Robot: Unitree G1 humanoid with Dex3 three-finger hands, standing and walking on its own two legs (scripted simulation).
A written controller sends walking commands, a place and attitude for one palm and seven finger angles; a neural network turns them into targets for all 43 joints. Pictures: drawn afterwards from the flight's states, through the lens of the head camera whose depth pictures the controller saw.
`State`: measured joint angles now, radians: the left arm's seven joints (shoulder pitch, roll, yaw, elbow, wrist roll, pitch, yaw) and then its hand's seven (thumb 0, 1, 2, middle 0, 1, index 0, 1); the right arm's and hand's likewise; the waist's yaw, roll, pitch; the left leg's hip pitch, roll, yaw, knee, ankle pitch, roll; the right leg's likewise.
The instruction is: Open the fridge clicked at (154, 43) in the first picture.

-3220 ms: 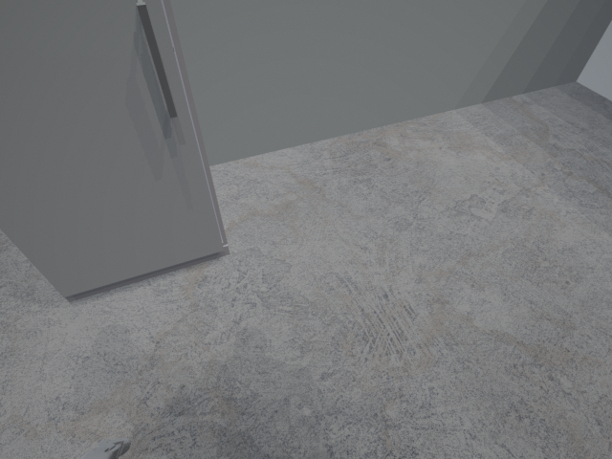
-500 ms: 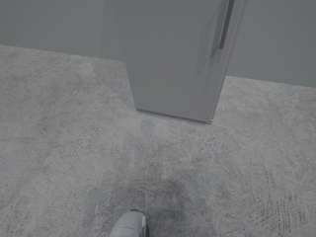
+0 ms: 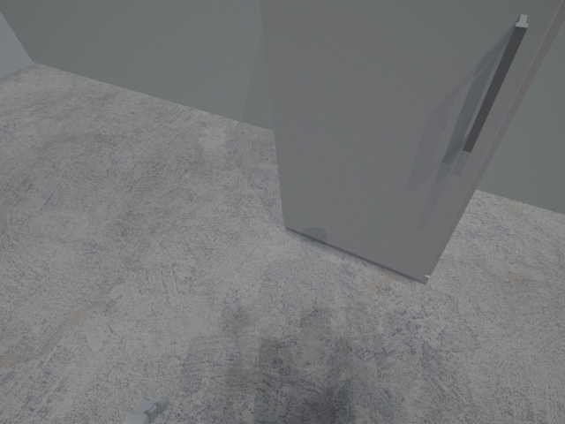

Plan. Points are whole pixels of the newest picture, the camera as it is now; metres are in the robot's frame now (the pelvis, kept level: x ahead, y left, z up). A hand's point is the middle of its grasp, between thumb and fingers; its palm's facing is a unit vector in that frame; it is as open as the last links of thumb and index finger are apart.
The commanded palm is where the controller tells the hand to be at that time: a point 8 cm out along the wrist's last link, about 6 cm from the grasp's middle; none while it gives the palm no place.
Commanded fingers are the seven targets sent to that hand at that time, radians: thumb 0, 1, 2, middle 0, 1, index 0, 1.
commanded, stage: walk to a spot facing it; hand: right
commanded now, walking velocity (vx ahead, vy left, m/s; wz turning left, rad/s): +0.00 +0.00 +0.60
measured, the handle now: (492, 91) +0.68 -0.38 +0.10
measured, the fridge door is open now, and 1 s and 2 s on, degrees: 0 0 0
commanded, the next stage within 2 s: turn to face it in 0.18 s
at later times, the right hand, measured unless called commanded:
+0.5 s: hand (375, 358) +0.26 -0.14 -0.16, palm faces -0.24 +0.95 -0.22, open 7.4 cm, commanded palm none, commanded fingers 0.00 -0.90 -0.90 0.20 0.30 0.20 0.30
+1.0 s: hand (462, 420) +0.17 -0.26 -0.16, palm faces +0.12 +0.97 -0.23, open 7.4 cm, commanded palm none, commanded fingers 0.00 -0.90 -0.90 0.20 0.30 0.20 0.30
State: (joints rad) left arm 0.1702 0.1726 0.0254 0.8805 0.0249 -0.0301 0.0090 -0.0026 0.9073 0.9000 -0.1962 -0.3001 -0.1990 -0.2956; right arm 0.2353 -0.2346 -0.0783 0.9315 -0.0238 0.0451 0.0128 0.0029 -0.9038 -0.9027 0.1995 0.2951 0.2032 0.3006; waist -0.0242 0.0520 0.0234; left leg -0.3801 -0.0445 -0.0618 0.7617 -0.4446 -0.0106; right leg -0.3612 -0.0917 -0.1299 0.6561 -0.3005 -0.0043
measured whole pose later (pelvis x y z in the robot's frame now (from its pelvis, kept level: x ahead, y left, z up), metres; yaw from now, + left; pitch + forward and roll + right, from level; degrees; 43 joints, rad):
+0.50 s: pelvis +0.09 +0.01 +0.00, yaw +11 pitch +0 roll +1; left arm 0.35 0.19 0.05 1.07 0.01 0.04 0.02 0.00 0.91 0.90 -0.20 -0.30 -0.20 -0.30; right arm 0.08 -0.18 -0.03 0.95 -0.03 -0.03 -0.01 0.00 -0.91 -0.90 0.20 0.29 0.20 0.30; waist 0.07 -0.03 0.08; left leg -0.32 0.05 0.15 0.63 -0.31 0.02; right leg -0.26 -0.13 -0.16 0.87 -0.58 0.03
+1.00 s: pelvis +0.10 -0.04 +0.01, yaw -4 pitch +1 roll +2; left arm 0.24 0.20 0.06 0.94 0.02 0.01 0.01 0.00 0.91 0.90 -0.20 -0.30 -0.20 -0.30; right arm 0.17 -0.25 -0.10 0.96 -0.02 0.06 -0.02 0.00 -0.91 -0.90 0.20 0.29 0.20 0.30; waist 0.02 0.03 0.06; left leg -0.51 0.09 0.03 1.13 -0.38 -0.09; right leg -0.32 0.01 -0.08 0.52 -0.22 -0.09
